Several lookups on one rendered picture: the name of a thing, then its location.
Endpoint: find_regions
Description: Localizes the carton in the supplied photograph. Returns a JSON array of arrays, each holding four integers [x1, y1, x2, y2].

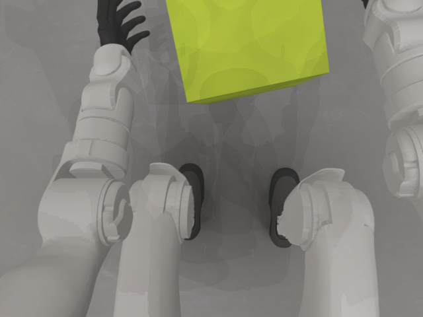
[[166, 0, 329, 104]]

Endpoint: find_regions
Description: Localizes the right robot upper arm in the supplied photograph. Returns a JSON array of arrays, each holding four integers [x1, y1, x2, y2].
[[383, 124, 423, 224]]

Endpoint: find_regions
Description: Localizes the robot right foot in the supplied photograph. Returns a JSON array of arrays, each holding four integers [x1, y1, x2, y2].
[[268, 168, 300, 248]]

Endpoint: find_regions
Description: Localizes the right robot shin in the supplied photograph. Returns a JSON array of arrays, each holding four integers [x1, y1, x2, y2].
[[277, 168, 375, 246]]

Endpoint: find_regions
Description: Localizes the left robot hand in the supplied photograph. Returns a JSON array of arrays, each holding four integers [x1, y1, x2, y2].
[[96, 0, 150, 56]]

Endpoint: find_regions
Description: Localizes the robot left forearm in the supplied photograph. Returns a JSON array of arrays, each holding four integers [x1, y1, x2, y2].
[[38, 44, 142, 236]]

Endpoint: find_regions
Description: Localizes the robot right forearm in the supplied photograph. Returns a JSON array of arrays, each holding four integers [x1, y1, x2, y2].
[[362, 0, 423, 132]]

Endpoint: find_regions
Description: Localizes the left robot upper arm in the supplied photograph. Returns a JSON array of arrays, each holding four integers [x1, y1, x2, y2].
[[0, 178, 134, 317]]

